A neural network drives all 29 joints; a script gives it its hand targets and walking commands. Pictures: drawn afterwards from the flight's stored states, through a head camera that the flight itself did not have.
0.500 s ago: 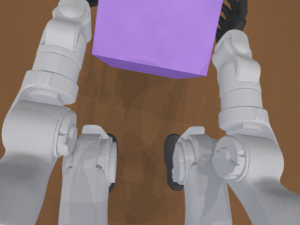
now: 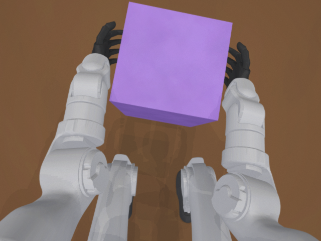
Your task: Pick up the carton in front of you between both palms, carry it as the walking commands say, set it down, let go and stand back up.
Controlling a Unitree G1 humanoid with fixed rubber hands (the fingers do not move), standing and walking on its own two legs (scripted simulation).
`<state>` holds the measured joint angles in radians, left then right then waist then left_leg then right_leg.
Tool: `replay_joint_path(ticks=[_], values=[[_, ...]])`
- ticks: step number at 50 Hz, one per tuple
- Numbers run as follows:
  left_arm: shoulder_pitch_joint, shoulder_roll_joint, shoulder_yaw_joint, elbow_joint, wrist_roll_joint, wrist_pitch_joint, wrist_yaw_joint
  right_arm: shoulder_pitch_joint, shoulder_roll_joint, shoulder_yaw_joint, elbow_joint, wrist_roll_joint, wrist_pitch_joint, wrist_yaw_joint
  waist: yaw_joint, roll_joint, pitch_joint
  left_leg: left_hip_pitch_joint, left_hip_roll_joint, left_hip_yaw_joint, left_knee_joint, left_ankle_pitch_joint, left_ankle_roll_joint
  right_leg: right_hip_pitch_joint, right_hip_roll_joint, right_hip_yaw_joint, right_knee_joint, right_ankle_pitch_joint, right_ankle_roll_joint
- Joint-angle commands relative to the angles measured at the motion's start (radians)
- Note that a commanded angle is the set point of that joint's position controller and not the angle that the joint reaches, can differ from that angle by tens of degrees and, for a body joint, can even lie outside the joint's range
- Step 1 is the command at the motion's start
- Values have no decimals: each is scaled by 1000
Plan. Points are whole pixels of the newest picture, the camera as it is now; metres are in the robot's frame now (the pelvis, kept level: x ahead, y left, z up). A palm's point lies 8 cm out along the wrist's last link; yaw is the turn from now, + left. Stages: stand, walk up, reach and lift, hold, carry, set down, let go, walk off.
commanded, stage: reach and lift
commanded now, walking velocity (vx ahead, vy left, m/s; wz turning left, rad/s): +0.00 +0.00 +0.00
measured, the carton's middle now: (167, 79) +0.51 +0.00 -0.13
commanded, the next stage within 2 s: none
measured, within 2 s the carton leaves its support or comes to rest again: neither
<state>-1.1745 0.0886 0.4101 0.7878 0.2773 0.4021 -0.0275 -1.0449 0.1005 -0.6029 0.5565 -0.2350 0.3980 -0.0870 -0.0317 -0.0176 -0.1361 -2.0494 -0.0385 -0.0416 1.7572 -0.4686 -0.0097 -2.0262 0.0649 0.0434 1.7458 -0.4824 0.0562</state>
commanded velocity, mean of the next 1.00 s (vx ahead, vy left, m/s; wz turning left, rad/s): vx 0.00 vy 0.00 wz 0.00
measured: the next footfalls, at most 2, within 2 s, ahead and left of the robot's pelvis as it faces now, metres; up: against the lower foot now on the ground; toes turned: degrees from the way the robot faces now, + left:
none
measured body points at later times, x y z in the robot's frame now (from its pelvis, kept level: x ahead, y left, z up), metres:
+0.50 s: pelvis +0.04 +0.00 +0.13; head +0.21 +0.02 +0.55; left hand +0.48 +0.15 +0.09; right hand +0.47 -0.15 +0.10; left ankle +0.11 +0.12 -0.46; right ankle +0.11 -0.13 -0.46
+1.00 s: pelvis +0.09 -0.01 +0.26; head +0.13 +0.00 +0.70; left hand +0.42 +0.15 +0.24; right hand +0.43 -0.15 +0.25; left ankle +0.11 +0.12 -0.46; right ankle +0.11 -0.13 -0.46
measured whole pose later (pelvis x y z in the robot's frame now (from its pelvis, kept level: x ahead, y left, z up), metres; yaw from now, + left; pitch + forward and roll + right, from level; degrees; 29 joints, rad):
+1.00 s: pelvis +0.09 -0.01 +0.26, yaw +2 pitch +12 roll +0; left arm -0.37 -0.15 0.32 0.48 0.26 0.45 0.01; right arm -0.37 0.18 -0.37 0.46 -0.26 0.43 -0.02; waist -0.01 -0.01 -0.14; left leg -0.63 -0.02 -0.05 0.73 -0.30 -0.01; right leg -0.62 0.03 0.06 0.73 -0.31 0.01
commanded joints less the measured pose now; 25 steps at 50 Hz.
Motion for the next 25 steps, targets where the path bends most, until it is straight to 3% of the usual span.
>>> replay_joint_path(ticks=[1,6,11,25], values=[[-524,-1094,-452,-19,-197,-8,-241,-695,1002,630,70,188,15,277,10,56,-1125,719,-117,106,-218,175,12,598,117,-137,-199,163,-8],[-436,-1155,-532,-73,-231,0,-234,-576,1019,675,64,202,17,289,-7,92,-1095,821,-120,90,-282,230,-2,646,116,-125,-259,205,-17],[-334,-1188,-541,-79,-217,-9,-213,-464,1031,686,84,195,9,301,-8,104,-994,895,-122,69,-366,231,-6,680,115,-108,-336,198,-25],[-101,-1222,-539,-114,-179,-29,-190,-210,1051,693,113,149,-7,312,3,50,-780,1145,-117,18,-626,228,6,935,103,-55,-606,195,-42]])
